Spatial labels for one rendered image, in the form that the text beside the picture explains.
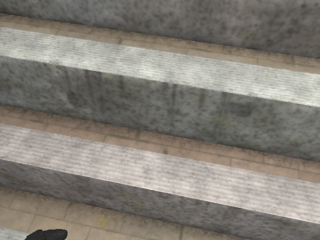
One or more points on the left robot hand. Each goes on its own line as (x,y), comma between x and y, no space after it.
(51,234)

